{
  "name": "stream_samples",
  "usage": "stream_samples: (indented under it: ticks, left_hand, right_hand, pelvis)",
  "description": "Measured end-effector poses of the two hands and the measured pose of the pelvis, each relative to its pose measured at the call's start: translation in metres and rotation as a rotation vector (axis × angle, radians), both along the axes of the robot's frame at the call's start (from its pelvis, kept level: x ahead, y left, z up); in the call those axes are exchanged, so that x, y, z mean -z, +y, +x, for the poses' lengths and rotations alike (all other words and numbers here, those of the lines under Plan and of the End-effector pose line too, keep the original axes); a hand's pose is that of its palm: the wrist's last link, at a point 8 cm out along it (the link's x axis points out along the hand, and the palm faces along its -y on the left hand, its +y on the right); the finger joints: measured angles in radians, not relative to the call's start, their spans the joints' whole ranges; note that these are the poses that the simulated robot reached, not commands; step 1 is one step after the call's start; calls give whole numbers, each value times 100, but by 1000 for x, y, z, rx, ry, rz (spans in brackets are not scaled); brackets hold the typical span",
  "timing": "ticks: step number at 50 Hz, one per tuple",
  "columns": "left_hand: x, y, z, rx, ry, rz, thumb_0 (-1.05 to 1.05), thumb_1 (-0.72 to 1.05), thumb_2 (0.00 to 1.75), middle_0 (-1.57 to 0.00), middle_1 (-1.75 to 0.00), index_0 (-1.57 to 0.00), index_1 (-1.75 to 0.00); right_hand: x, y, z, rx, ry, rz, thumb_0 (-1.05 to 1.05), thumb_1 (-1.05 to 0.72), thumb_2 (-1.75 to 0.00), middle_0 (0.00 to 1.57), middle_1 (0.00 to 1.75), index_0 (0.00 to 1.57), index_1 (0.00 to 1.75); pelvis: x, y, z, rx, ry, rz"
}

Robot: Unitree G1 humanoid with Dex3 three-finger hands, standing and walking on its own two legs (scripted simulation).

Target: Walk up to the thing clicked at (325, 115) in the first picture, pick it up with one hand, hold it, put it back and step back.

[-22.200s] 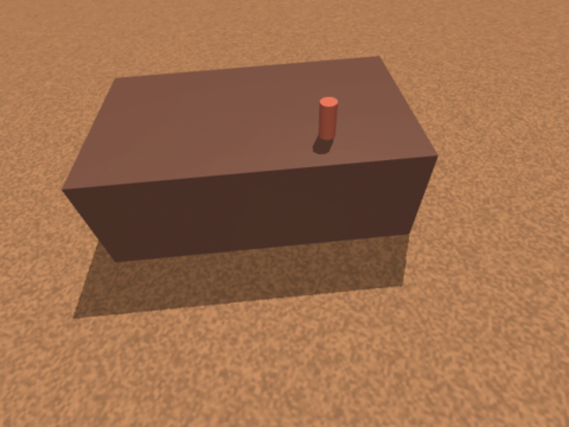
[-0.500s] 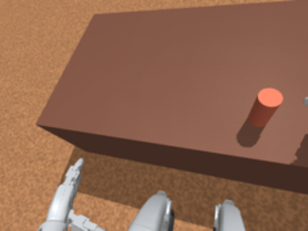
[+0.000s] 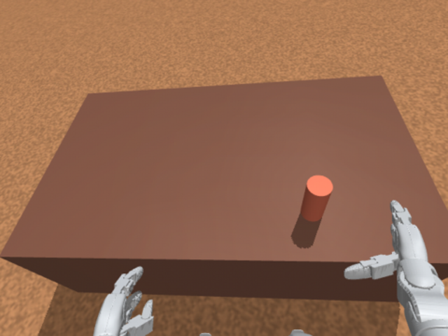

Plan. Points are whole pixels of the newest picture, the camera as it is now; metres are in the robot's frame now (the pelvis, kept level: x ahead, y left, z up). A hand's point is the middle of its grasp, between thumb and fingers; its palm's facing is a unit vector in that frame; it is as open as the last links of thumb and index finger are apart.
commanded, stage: home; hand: right
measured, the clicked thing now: (315, 199) +0.48 -0.18 -0.20
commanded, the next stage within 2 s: none
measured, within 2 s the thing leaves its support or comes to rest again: neither
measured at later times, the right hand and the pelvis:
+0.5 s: hand (353, 334) +0.15 -0.16 -0.06, palm faces +0.15 +0.95 -0.27, open 17.5 cm; pelvis -0.01 +0.03 +0.00, yaw -2 degrees
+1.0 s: hand out of the picture +0.14 -0.16 -0.06, palm faces +0.14 +0.95 -0.27, open 17.5 cm; pelvis -0.02 +0.02 +0.00, yaw -1 degrees
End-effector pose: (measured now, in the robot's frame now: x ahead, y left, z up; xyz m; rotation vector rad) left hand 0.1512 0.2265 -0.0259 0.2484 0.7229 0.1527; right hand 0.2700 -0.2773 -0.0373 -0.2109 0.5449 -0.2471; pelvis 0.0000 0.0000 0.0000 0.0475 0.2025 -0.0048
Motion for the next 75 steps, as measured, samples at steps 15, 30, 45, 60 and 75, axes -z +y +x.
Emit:
stream_samples:
  ticks: [15,30,45,60,75]
  left_hand:
    - [42,16,-6,-75,84,-34,1,89,89,-21,-29,-21,-29]
    - [39,36,-15,-67,-35,8,1,90,90,-21,-30,-21,-30]
    - [36,31,-19,-52,-76,23,1,90,90,-21,-30,-21,-30]
    - [37,21,-15,-55,-76,24,1,90,90,-21,-30,-21,-30]
    - [34,20,-6,-51,-85,32,1,90,90,-21,-30,-21,-30]
  right_hand:
    - [-3,62,-123,-14,122,46,-2,53,-6,6,6,6,6]
    - [-11,76,-142,7,107,14,-2,55,-5,5,5,6,5]
    - [-8,71,-153,8,133,17,-2,55,-4,5,5,5,5]
    - [-8,63,-144,0,142,15,-2,55,-5,5,5,6,6]
    - [-8,61,-137,-1,153,19,-1,55,-4,5,5,5,5]
  pelvis:
    - [-3,14,2,11,-74,-15]
    - [1,28,-19,22,-105,-27]
    - [1,24,-25,21,-116,-22]
    - [1,15,-18,15,-108,-16]
    - [0,13,-12,14,-102,-13]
